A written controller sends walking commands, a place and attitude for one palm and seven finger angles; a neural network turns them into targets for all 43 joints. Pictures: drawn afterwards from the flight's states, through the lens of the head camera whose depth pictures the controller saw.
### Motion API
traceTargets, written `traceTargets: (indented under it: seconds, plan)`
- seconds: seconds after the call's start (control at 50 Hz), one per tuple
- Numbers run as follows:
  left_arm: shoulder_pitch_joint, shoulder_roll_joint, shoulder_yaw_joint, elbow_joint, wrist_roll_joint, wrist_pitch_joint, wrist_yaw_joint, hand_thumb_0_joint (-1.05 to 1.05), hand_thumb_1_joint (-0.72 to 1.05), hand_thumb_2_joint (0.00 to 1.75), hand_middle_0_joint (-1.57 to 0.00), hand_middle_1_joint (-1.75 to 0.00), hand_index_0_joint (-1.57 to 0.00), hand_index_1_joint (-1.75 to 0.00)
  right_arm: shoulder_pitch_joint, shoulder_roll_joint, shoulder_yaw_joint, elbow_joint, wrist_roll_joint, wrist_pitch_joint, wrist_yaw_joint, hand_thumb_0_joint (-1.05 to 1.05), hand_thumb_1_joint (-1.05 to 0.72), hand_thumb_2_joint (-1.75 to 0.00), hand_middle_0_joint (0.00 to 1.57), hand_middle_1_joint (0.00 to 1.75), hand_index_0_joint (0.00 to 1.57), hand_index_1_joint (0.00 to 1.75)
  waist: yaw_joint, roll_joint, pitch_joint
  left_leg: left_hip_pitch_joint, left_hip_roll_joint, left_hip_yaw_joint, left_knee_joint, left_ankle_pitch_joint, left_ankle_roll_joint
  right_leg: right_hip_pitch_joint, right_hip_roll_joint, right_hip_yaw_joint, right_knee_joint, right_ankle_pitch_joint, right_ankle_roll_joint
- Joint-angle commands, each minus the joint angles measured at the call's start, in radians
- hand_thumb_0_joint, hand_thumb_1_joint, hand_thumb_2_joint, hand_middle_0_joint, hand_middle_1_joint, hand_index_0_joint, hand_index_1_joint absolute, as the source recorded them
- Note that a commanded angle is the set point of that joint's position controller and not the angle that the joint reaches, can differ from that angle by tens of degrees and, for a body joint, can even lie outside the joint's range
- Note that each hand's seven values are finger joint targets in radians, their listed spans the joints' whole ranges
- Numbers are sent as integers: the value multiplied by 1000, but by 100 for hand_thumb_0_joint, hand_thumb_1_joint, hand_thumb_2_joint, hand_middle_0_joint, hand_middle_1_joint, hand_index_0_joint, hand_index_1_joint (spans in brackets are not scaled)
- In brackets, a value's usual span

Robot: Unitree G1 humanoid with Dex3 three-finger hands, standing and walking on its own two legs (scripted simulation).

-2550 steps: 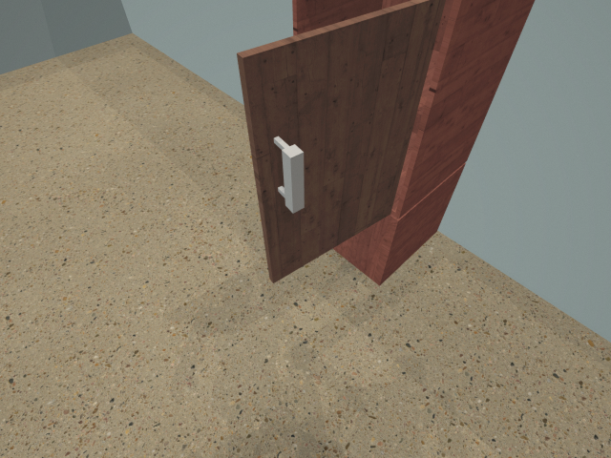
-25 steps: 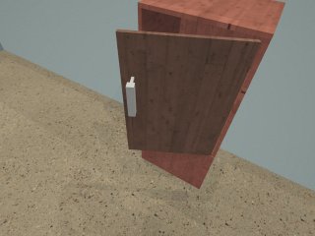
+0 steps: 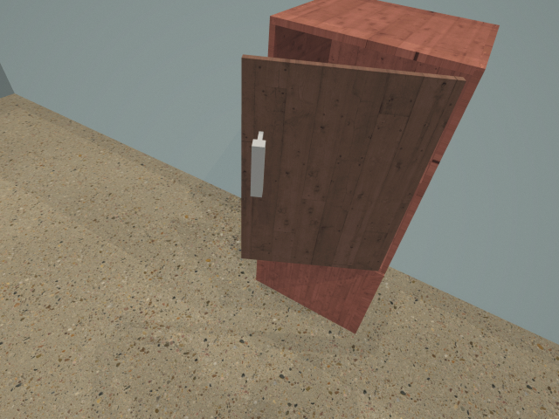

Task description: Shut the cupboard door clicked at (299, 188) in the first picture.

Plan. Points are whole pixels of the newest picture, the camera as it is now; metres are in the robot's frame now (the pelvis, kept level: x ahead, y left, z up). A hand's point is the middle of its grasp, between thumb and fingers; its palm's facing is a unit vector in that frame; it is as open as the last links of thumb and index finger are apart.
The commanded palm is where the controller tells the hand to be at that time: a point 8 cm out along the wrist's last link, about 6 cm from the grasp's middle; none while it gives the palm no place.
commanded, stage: come to a stop and stand still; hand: left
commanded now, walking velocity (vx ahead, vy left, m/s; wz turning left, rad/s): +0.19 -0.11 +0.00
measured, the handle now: (258, 163) +0.63 +0.09 +0.03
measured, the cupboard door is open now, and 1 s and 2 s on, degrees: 27 27 27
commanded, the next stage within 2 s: look again from close up in 0.38 s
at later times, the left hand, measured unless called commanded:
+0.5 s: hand out of the picture +0.09 +0.20 -0.16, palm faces -0.07 -0.99 -0.14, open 7.4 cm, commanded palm none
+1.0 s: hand out of the picture +0.07 +0.19 -0.17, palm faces -0.01 -0.98 -0.19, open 7.3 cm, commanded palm none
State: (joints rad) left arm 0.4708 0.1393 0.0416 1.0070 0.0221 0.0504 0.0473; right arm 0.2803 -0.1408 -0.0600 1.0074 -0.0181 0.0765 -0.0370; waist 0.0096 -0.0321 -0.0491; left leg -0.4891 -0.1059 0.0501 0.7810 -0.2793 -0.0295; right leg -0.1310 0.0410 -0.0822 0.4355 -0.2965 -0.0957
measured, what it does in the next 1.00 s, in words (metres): steps on the spot: left foot, then right foot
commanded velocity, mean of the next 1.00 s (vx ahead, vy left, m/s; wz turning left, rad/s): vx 0.05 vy -0.05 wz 0.00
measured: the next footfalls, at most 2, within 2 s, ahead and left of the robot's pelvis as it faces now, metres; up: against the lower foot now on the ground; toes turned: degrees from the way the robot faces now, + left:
left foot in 0.18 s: +0.02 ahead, +0.13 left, +0.00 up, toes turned +0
right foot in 0.58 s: +0.07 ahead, -0.13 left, +0.00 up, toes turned -4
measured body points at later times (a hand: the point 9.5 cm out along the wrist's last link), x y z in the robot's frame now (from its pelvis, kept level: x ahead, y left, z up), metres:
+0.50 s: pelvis -0.01 +0.03 +0.02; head +0.02 +0.06 +0.46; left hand +0.09 +0.26 -0.15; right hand -0.10 -0.17 -0.12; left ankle -0.02 +0.13 -0.73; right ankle +0.04 -0.13 -0.69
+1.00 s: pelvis +0.04 +0.01 +0.00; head +0.05 +0.02 +0.45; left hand +0.07 +0.24 -0.16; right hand +0.05 -0.22 -0.15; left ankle -0.02 +0.13 -0.73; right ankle +0.03 -0.13 -0.73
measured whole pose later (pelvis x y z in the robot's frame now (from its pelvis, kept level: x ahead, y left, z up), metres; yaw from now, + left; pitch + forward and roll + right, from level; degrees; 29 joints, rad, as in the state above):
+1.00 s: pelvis +0.04 +0.01 +0.00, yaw -3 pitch +0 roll +0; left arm 0.25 0.18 0.01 1.07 0.01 -0.01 0.02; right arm 0.24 -0.16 0.00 1.09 -0.02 -0.02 -0.04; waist 0.00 -0.01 0.03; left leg -0.10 0.03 0.04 0.46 -0.34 -0.01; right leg -0.22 -0.04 -0.02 0.49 -0.26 0.02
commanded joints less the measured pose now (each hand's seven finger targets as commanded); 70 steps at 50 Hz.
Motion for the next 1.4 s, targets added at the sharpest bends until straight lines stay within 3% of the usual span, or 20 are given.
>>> traceTargets:
  seconds: [0.0,0.06,0.1,0.12,0.14,0.18,0.22,0.3,0.4,0.5,0.56,0.62,0.68,0.72,0.82,1.02,1.22,1.28,1.32,1.38]
  plan:
    - [-303,107,8,-157,7,-79,19,0,90,90,-20,-30,-20,-30,197,-87,-18,-54,0,-27,30,0,-90,-90,20,30,20,30,-166,-72,213,59,137,-114,484,-41,22,-463,-314,314,-353,-288,-102]
    - [-29,160,21,-51,18,-75,0,0,90,90,-20,-30,-20,-30,69,-39,8,-78,-4,-83,33,0,-90,-90,20,30,20,30,-2,-9,190,76,108,40,-109,-174,48,-155,-248,275,-200,-213,-107]
    - [3,153,23,-20,10,-56,-23,0,90,90,-20,-30,-20,-30,125,-27,24,-49,-8,-105,24,0,-90,-90,20,30,20,30,1,-68,171,265,76,76,-379,-86,60,-198,-162,197,-69,-283,-47]
    - [-3,124,16,-26,3,-51,-34,0,90,90,-20,-30,-20,-30,182,-73,20,-28,-9,-111,13,0,-90,-90,20,30,20,30,-17,15,147,371,149,-30,-438,-106,76,-284,-122,154,66,-288,-5]
    - [-6,76,12,-54,0,-48,-46,0,90,90,-20,-30,-20,-30,237,-161,2,-19,-19,-112,2,0,-90,-90,20,30,20,30,-37,224,119,422,374,-364,-555,-318,153,-444,-51,57,290,-257,44]
    - [-156,103,20,-139,17,-33,-53,0,90,90,-20,-30,-20,-30,245,-249,-14,-15,-23,-103,-14,0,-90,-90,20,30,20,30,-61,179,154,268,547,-685,-691,-517,266,-567,-79,138,629,-176,51]
    - [-164,100,21,-116,18,-39,-56,0,90,90,-20,-30,-20,-30,153,-160,12,-16,-19,-115,-14,0,-90,-90,20,30,20,30,-11,109,205,191,450,-503,-679,-364,217,-565,-94,154,717,-28,59]
    - [-199,78,12,-98,11,-41,-73,0,90,90,-20,-30,-20,-30,193,-122,23,16,-15,-139,-15,0,-90,-90,20,30,20,30,-25,134,155,278,362,-282,-620,-43,198,-532,-97,94,637,45,80]
    - [-300,45,-7,-117,-1,-44,-64,0,90,90,-20,-30,-20,-30,237,-120,28,41,-19,-130,-10,0,-90,-90,20,30,20,30,-58,168,128,271,348,-191,-574,155,195,-385,-99,36,364,4,100]
    - [-224,71,-2,-74,-9,-67,-49,0,90,90,-20,-30,-20,-30,203,-104,32,45,-9,-114,-3,0,-90,-90,20,30,20,30,-8,106,55,185,270,-139,-403,186,122,-8,-56,10,-18,116,101]
    - [-119,179,6,-18,-9,-72,-29,0,90,90,-20,-30,-20,-30,204,-18,51,35,2,-114,5,0,-90,-90,20,30,20,30,10,-76,22,6,122,15,-234,-180,36,148,-330,261,-31,285,-21]
    - [-215,139,-2,-23,-13,-75,-24,0,90,90,-20,-30,-20,-30,210,-25,49,65,0,-93,2,0,-90,-90,20,30,20,30,-39,-221,62,188,143,-2,-238,-71,30,-70,-253,204,-70,217,-13]
    - [-231,80,-10,-30,-12,-68,-22,0,90,90,-20,-30,-20,-30,168,-50,46,89,-1,-111,4,0,-90,-90,20,30,20,30,-19,94,125,239,200,-63,-367,245,40,-97,-131,94,43,261,55]
    - [-209,86,-9,-21,-14,-69,-21,0,90,90,-20,-30,-20,-30,129,-63,44,81,0,-114,-2,0,-90,-90,20,30,20,30,-5,145,91,248,219,-69,-373,358,49,-38,-120,81,63,295,69]
    - [-188,94,-17,6,-12,-73,-19,0,90,90,-20,-30,-20,-30,95,-75,41,81,5,-106,-7,0,-90,-90,20,30,20,30,-15,21,63,310,208,-48,-363,320,41,-19,-144,102,36,435,69]
    - [-157,113,-26,39,-13,-70,-17,0,90,90,-20,-30,-20,-30,48,-103,50,81,8,-99,-7,0,-90,-90,20,30,20,30,-12,37,61,358,209,-44,-398,313,44,-10,-149,103,5,421,71]
    - [-121,85,-4,22,5,-51,-49,0,90,90,-20,-30,-20,-30,80,-147,26,73,-8,-90,-9,0,-90,-90,20,30,20,30,-14,141,225,260,299,-161,-466,-64,122,-181,-71,23,114,-19,57]
    - [-39,105,11,40,3,-63,-50,0,90,90,-20,-30,-20,-30,77,-121,24,60,-5,-100,-13,0,-90,-90,20,30,20,30,16,15,154,190,236,-69,-297,29,97,-32,-114,97,66,127,26]
    - [67,166,30,79,0,-74,-39,0,90,90,-20,-30,-20,-30,50,-58,35,34,-1,-108,-10,0,-90,-90,20,30,20,30,48,-247,80,30,121,81,-19,-156,47,145,-277,300,-52,359,-59]
    - [84,142,25,81,8,-75,-18,0,90,90,-20,-30,-20,-30,-50,-42,34,-7,10,-114,-2,0,-90,-90,20,30,20,30,60,-123,94,-83,163,22,166,-365,52,171,-367,343,-52,571,-197]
